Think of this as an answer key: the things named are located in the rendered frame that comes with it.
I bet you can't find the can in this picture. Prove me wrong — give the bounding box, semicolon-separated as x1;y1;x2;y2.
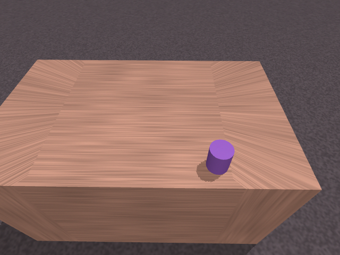
206;140;235;175

